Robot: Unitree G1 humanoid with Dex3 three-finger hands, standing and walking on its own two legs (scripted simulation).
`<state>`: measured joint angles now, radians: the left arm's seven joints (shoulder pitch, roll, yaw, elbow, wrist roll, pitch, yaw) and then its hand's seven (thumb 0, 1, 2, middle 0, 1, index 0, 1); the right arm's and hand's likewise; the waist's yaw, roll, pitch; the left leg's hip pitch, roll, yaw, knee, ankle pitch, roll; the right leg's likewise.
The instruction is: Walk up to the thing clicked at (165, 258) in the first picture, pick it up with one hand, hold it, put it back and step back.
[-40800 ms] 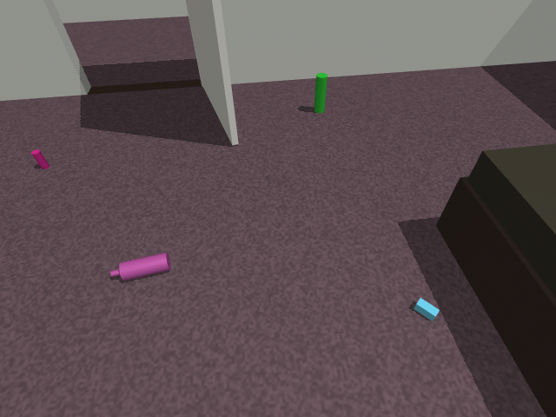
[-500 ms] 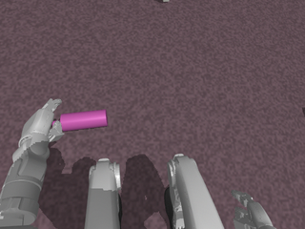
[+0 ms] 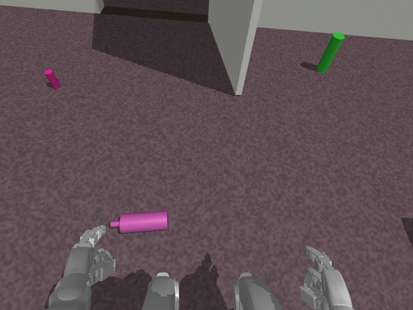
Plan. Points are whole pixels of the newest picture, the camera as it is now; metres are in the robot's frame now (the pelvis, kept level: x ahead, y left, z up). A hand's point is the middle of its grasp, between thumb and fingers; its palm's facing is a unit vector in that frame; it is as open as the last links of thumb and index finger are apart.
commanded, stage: home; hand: left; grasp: from above
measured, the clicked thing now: (139, 222) +0.50 +0.25 -0.60
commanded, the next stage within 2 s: none
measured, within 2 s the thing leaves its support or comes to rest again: neither
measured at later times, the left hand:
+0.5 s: hand (90, 286) +0.20 +0.19 +0.03, palm faces +0.09 -0.98 -0.20, open 7.4 cm
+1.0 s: hand (91, 292) +0.19 +0.19 +0.03, palm faces +0.07 -0.98 -0.20, open 7.4 cm
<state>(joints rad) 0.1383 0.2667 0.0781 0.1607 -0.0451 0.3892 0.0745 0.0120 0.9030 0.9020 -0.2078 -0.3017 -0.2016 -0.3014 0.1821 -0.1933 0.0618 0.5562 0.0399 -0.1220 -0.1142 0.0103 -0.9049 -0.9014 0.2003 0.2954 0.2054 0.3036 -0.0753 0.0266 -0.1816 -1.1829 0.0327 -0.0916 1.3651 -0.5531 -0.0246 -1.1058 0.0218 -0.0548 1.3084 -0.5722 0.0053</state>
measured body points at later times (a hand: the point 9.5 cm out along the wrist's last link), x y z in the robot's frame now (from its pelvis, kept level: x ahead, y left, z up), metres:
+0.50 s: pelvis +0.04 +0.00 +0.07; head +0.06 +0.01 +0.52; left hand +0.19 +0.24 +0.04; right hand +0.22 -0.23 +0.02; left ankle +0.05 +0.13 -0.61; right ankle +0.03 -0.13 -0.61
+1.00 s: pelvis +0.03 +0.00 +0.07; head +0.05 +0.01 +0.52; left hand +0.18 +0.24 +0.04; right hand +0.19 -0.24 +0.01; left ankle +0.05 +0.13 -0.61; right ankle +0.03 -0.13 -0.61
